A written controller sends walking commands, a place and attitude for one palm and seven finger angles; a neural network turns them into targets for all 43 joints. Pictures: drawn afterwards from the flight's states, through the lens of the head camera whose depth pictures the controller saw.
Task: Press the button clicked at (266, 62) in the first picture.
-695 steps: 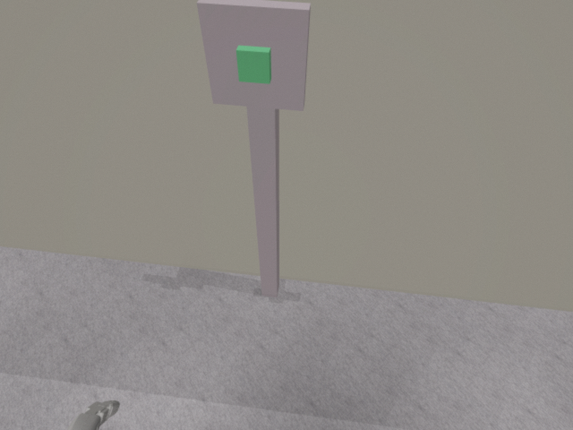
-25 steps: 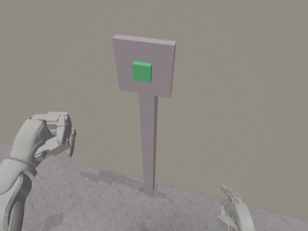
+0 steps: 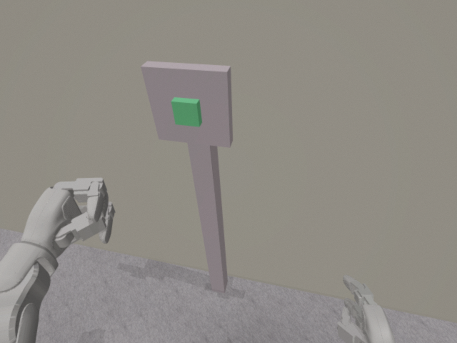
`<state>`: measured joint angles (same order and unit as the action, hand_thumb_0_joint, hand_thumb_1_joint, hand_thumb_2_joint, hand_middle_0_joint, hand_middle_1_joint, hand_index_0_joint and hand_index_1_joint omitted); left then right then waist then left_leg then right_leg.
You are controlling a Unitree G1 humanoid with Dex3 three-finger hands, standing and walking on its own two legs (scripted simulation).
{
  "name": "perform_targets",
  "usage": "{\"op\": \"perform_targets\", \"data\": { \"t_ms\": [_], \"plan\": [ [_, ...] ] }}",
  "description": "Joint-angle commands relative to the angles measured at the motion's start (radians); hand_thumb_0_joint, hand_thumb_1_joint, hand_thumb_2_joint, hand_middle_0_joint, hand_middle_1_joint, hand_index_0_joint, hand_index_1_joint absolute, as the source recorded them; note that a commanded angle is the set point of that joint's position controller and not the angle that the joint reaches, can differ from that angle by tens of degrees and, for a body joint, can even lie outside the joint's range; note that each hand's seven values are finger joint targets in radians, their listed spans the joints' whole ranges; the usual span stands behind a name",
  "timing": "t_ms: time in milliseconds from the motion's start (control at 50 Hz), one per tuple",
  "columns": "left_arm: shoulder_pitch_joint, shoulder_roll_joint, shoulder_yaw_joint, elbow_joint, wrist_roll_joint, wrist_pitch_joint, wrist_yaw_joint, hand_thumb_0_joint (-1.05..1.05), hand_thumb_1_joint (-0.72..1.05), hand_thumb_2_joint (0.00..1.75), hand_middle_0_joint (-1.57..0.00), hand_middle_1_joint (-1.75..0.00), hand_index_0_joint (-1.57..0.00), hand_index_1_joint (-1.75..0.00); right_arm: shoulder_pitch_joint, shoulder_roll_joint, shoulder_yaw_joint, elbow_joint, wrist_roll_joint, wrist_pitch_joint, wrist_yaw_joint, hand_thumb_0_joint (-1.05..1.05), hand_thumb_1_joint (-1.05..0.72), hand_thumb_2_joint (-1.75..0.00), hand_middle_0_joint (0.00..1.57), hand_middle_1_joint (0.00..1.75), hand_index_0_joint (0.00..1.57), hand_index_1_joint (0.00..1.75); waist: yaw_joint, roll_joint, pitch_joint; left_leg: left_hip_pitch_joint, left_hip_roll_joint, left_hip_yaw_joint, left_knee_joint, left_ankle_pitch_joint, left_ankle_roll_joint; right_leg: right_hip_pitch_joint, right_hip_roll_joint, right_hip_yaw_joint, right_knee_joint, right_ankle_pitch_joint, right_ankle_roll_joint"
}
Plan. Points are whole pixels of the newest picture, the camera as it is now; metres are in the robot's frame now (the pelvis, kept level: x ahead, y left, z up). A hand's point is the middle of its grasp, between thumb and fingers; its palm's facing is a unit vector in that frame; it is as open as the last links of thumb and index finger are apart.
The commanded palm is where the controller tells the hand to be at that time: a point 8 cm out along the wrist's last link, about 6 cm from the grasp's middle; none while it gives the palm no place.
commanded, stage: aim a knuckle at the button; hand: left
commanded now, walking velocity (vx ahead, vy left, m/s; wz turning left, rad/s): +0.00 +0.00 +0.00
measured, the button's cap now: (187, 111) +0.52 +0.15 +0.18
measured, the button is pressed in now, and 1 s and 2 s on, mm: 0 0 0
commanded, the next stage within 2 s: none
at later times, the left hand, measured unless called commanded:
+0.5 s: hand (138, 185) +0.30 +0.18 +0.17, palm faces -0.14 -0.99 -0.08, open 3.1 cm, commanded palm +0.28 +0.24 +0.17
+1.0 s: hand (171, 164) +0.38 +0.15 +0.15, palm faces -0.11 -0.99 -0.04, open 3.1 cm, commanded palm +0.36 +0.20 +0.15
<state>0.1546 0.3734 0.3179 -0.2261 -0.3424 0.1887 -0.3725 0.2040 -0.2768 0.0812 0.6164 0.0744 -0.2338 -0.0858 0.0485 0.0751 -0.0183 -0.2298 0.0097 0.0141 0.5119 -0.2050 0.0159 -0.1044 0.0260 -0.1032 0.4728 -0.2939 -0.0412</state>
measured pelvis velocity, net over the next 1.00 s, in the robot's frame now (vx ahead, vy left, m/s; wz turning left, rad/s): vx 0.02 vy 0.01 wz -0.03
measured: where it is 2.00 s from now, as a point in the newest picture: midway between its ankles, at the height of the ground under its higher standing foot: outside the picture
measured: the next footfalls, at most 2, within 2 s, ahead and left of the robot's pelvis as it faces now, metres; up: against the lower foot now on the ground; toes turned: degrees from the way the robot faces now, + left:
none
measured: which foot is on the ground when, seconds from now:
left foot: down 0.00-1.00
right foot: down 0.00-1.00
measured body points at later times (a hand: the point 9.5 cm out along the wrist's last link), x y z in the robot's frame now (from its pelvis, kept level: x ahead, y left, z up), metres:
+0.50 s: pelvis +0.02 +0.00 +0.00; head +0.00 -0.02 +0.45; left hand +0.30 +0.24 +0.17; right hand +0.21 -0.24 -0.07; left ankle +0.05 +0.11 -0.74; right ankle -0.02 -0.09 -0.74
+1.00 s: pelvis +0.02 +0.01 +0.00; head +0.01 +0.00 +0.45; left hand +0.38 +0.20 +0.15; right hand +0.19 -0.22 -0.09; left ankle +0.05 +0.11 -0.74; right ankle -0.02 -0.09 -0.74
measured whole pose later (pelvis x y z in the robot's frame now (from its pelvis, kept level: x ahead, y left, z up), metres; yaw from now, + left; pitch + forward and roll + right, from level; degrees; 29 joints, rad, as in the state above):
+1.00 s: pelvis +0.02 +0.01 +0.00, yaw -1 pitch -1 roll +0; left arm -0.32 0.26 0.13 0.22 -0.22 0.16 -0.18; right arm 0.20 -0.24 0.08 0.63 0.06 -0.11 -0.07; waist 0.00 0.04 -0.02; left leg -0.26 -0.01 0.05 0.51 -0.23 0.03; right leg -0.16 0.00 -0.07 0.50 -0.33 -0.02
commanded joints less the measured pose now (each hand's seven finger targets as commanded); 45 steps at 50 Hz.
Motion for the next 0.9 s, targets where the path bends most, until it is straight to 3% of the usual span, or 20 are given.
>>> {"op": "perform_targets", "data": {
  "t_ms": [0, 60, 140, 180, 220, 240, 260, 280, 340, 380, 460, 480, 540, 580, 620, 700, 760, 780, 860, 880],
  "plan": [
    [-0.236, 0.225, 0.132, -0.228, -0.034, -0.087, -0.004, 0.00, 0.90, 0.90, -1.30, -1.50, -1.30, -1.50, -0.175, -0.095, -0.049, -0.180, 0.002, -0.080, -0.009, 0.00, -0.90, -0.90, 0.20, 0.30, 0.20, 0.30, -0.002, -0.067, -0.105, 0.125, -0.012, -0.045, -0.035, 0.037, 0.030, -0.127, -0.044, 0.130, -0.144, 0.066, 0.056],
    [-0.276, 0.214, 0.134, -0.203, -0.043, -0.120, 0.003, 0.00, 0.90, 0.90, -1.30, -1.50, -1.30, -1.50, -0.173, -0.090, -0.046, -0.166, 0.002, -0.089, -0.010, 0.00, -0.90, -0.90, 0.20, 0.30, 0.20, 0.30, -0.006, -0.028, -0.115, 0.138, -0.013, -0.042, -0.025, 0.054, 0.026, -0.129, -0.047, 0.127, -0.128, 0.113, 0.058],
    [-0.292, 0.222, 0.152, -0.045, -0.038, -0.115, 0.003, 0.00, 0.90, 0.90, -1.30, -1.50, -1.30, -1.50, -0.155, -0.098, -0.052, -0.140, 0.005, -0.081, -0.015, 0.00, -0.90, -0.90, 0.20, 0.30, 0.20, 0.30, -0.012, -0.073, -0.061, 0.092, -0.008, -0.044, -0.012, 0.039, 0.023, -0.150, -0.060, 0.157, -0.132, 0.132, 0.079],
    [-0.312, 0.203, 0.120, 0.007, -0.029, -0.100, -0.005, 0.00, 0.90, 0.90, -1.30, -1.50, -1.30, -1.50, -0.155, -0.102, -0.054, -0.139, 0.008, -0.072, -0.014, 0.00, -0.90, -0.90, 0.20, 0.30, 0.20, 0.30, -0.016, -0.110, -0.040, 0.066, -0.006, -0.046, 0.001, 0.031, 0.022, -0.159, -0.070, 0.180, -0.133, 0.137, 0.095],
    [-0.398, 0.178, 0.063, 0.019, -0.016, -0.091, -0.017, 0.00, 0.90, 0.90, -1.30, -1.50, -1.30, -1.50, -0.159, -0.101, -0.053, -0.145, 0.013, -0.065, -0.016, 0.00, -0.90, -0.90, 0.20, 0.30, 0.20, 0.30, -0.029, -0.077, -0.038, 0.069, -0.011, -0.044, 0.003, 0.026, 0.025, -0.176, -0.073, 0.182, -0.126, 0.136, 0.095],
    [-0.427, 0.194, 0.063, 0.018, -0.011, -0.094, -0.019, 0.00, 0.90, 0.90, -1.30, -1.50, -1.30, -1.50, -0.158, -0.102, -0.056, -0.148, 0.016, -0.065, -0.017, 0.00, -0.90, -0.90, 0.20, 0.30, 0.20, 0.30, -0.029, -0.052, -0.054, 0.085, -0.013, -0.040, 0.000, 0.033, 0.028, -0.177, -0.063, 0.164, -0.120, 0.126, 0.085],
    [-0.456, 0.165, 0.028, -0.024, -0.009, -0.106, -0.024, 0.00, 0.90, 0.90, -1.30, -1.50, -1.30, -1.50, -0.164, -0.098, -0.055, -0.162, 0.015, -0.071, -0.017, 0.00, -0.90, -0.90, 0.20, 0.30, 0.20, 0.30, -0.029, -0.019, -0.090, 0.112, -0.017, -0.041, -0.003, 0.053, 0.031, -0.168, -0.056, 0.145, -0.104, 0.146, 0.073],
    [-0.465, 0.165, 0.026, -0.048, -0.010, -0.116, -0.023, 0.00, 0.90, 0.90, -1.30, -1.50, -1.30, -1.50, -0.163, -0.095, -0.055, -0.169, 0.013, -0.078, -0.018, 0.00, -0.90, -0.90, 0.20, 0.30, 0.20, 0.30, -0.026, -0.054, -0.119, 0.119, -0.012, -0.045, 0.006, 0.075, 0.032, -0.152, -0.060, 0.155, -0.092, 0.200, 0.081],
    [-0.453, 0.195, 0.069, -0.109, -0.007, -0.153, -0.011, 0.00, 0.90, 0.90, -1.30, -1.50, -1.30, -1.50, -0.147, -0.092, -0.057, -0.177, 0.004, -0.084, -0.016, 0.00, -0.90, -0.90, 0.20, 0.30, 0.20, 0.30, -0.008, -0.024, -0.244, 0.183, -0.021, -0.037, -0.004, 0.174, 0.039, -0.096, -0.045, 0.101, -0.044, 0.338, 0.062],
    [-0.415, 0.206, 0.093, -0.097, -0.006, -0.166, 0.008, 0.00, 0.90, 0.90, -1.30, -1.50, -1.30, -1.50, -0.136, -0.091, -0.058, -0.169, -0.002, -0.086, -0.010, 0.00, -0.90, -0.90, 0.20, 0.30, 0.20, 0.30, 0.001, -0.054, -0.253, 0.186, -0.015, -0.034, -0.002, 0.215, 0.036, -0.084, -0.037, 0.084, -0.032, 0.389, 0.058],
    [-0.381, 0.151, 0.070, 0.003, 0.007, -0.127, 0.054, 0.00, 0.90, 0.90, -1.30, -1.50, -1.30, -1.50, -0.128, -0.091, -0.064, -0.156, 0.000, -0.066, -0.002, 0.00, -0.90, -0.90, 0.20, 0.30, 0.20, 0.30, -0.001, -0.046, -0.167, 0.163, -0.008, -0.029, -0.025, 0.206, 0.027, -0.138, -0.027, 0.056, -0.032, 0.345, 0.043],
    [-0.383, 0.148, 0.064, 0.033, 0.014, -0.110, 0.063, 0.00, 0.90, 0.90, -1.30, -1.50, -1.30, -1.50, -0.123, -0.096, -0.063, -0.152, -0.001, -0.057, 0.001, 0.00, -0.90, -0.90, 0.20, 0.30, 0.20, 0.30, 0.001, -0.087, -0.142, 0.144, -0.008, -0.033, -0.027, 0.205, 0.028, -0.135, -0.024, 0.057, -0.037, 0.339, 0.042],
    [-0.459, 0.078, -0.029, 0.000, 0.039, -0.073, 0.080, 0.00, 0.90, 0.90, -1.30, -1.50, -1.30, -1.50, -0.136, -0.089, -0.064, -0.169, 0.007, -0.034, 0.004, 0.00, -0.90, -0.90, 0.20, 0.30, 0.20, 0.30, -0.019, -0.025, -0.143, 0.168, -0.007, -0.029, -0.034, 0.207, 0.025, -0.160, -0.024, 0.051, -0.033, 0.316, 0.035],
    [-0.519, 0.037, -0.088, -0.043, 0.052, -0.076, 0.093, 0.00, 0.90, 0.90, -1.30, -1.50, -1.30, -1.50, -0.137, -0.084, -0.061, -0.175, 0.004, -0.034, 0.006, 0.00, -0.90, -0.90, 0.20, 0.30, 0.20, 0.30, -0.030, -0.046, -0.166, 0.187, -0.002, -0.038, -0.028, 0.219, 0.027, -0.163, -0.020, 0.050, -0.030, 0.309, 0.032],
    [-0.579, 0.039, -0.101, -0.070, 0.059, -0.093, 0.105, 0.00, 0.90, 0.90, -1.30, -1.50, -1.30, -1.50, -0.128, -0.083, -0.061, -0.172, -0.001, -0.029, 0.003, 0.00, -0.90, -0.90, 0.20, 0.30, 0.20, 0.30, -0.040, -0.023, -0.204, 0.219, -0.001, -0.047, -0.031, 0.221, 0.026, -0.166, -0.019, 0.049, -0.028, 0.296, 0.028],
    [-0.670, 0.073, -0.074, -0.049, 0.076, -0.141, 0.145, 0.00, 0.90, 0.90, -1.30, -1.50, -1.30, -1.50, -0.119, -0.083, -0.061, -0.147, -0.014, -0.019, 0.000, 0.00, -0.90, -0.90, 0.20, 0.30, 0.20, 0.30, -0.043, -0.042, -0.255, 0.244, 0.005, -0.055, -0.039, 0.230, 0.021, -0.149, -0.017, 0.048, -0.023, 0.274, 0.021],
    [-0.701, 0.050, -0.087, 0.064, 0.085, -0.133, 0.171, 0.00, 0.90, 0.90, -1.30, -1.50, -1.30, -1.50, -0.119, -0.081, -0.058, -0.127, -0.013, 0.004, 0.003, 0.00, -0.90, -0.90, 0.20, 0.30, 0.20, 0.30, -0.046, -0.047, -0.226, 0.232, 0.006, -0.058, -0.047, 0.219, 0.013, -0.159, -0.017, 0.045, -0.026, 0.260, 0.019],
    [-0.688, 0.062, -0.073, 0.129, 0.088, -0.121, 0.178, 0.00, 0.90, 0.90, -1.30, -1.50, -1.30, -1.50, -0.111, -0.086, -0.058, -0.116, -0.014, 0.015, 0.004, 0.00, -0.90, -0.90, 0.20, 0.30, 0.20, 0.30, -0.043, -0.097, -0.207, 0.207, 0.006, -0.057, -0.050, 0.199, 0.017, -0.159, -0.014, 0.048, -0.038, 0.247, 0.020],
    [-0.760, 0.007, -0.133, 0.225, 0.107, -0.076, 0.192, 0.00, 0.90, 0.90, -1.30, -1.50, -1.30, -1.50, -0.121, -0.082, -0.056, -0.127, -0.005, 0.056, 0.009, 0.00, -0.90, -0.90, 0.20, 0.30, 0.20, 0.30, -0.049, -0.045, -0.182, 0.192, 0.002, -0.052, -0.057, 0.172, 0.010, -0.173, -0.021, 0.050, -0.044, 0.233, 0.016],
    [-0.776, 0.001, -0.144, 0.241, 0.112, -0.075, 0.194, 0.00, 0.90, 0.90, -1.30, -1.50, -1.30, -1.50, -0.119, -0.085, -0.058, -0.128, -0.006, 0.062, 0.010, 0.00, -0.90, -0.90, 0.20, 0.30, 0.20, 0.30, -0.050, -0.070, -0.187, 0.187, 0.002, -0.050, -0.053, 0.178, 0.015, -0.167, -0.020, 0.054, -0.047, 0.237, 0.016]
  ]
}}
